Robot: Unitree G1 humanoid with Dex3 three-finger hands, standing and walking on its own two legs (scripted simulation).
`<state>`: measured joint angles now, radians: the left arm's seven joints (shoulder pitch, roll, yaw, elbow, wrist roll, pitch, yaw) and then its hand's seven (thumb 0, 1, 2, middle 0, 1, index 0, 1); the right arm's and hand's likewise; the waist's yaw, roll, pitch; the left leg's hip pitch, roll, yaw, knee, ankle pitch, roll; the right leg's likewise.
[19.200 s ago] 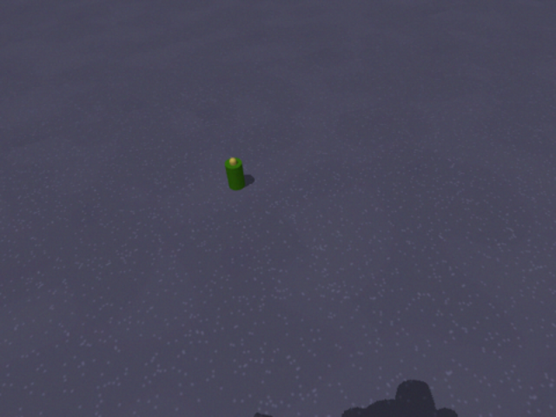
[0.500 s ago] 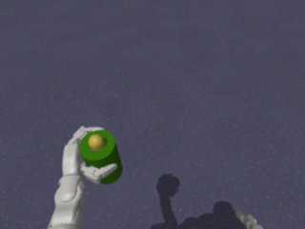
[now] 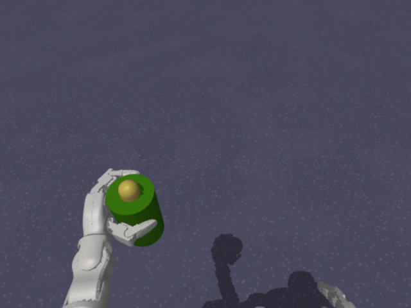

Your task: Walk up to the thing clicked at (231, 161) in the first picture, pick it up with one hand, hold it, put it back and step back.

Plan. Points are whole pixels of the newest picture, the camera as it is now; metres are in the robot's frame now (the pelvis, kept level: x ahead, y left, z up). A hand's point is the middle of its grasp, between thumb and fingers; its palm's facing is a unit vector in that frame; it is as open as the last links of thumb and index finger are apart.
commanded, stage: hold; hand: left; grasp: from the side
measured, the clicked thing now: (137, 209) +0.32 +0.16 +0.01
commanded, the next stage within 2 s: crouch in 0.92 s
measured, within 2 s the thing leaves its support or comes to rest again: neither
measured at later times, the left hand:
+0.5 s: hand (130, 204) +0.32 +0.17 +0.03, palm faces +0.13 -0.99 -0.05, open 11.6 cm
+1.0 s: hand (129, 205) +0.32 +0.17 +0.03, palm faces +0.13 -0.99 -0.04, open 11.6 cm
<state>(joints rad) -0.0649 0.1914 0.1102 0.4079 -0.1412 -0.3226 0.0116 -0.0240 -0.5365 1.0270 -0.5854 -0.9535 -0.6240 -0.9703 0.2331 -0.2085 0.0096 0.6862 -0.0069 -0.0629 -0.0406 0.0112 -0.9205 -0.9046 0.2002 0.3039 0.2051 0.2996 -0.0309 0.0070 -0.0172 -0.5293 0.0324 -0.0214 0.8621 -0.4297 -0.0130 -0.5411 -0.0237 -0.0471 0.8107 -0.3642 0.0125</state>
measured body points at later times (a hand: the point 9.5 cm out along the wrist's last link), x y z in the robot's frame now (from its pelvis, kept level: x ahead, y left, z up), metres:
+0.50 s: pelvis +0.01 +0.00 +0.00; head +0.05 +0.01 +0.45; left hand +0.31 +0.22 +0.04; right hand +0.13 -0.24 -0.11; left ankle +0.01 +0.12 -0.70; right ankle +0.03 -0.13 -0.70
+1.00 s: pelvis +0.01 +0.00 +0.00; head +0.05 +0.01 +0.45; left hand +0.31 +0.23 +0.03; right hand +0.13 -0.24 -0.11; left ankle +0.01 +0.12 -0.70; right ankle +0.03 -0.13 -0.70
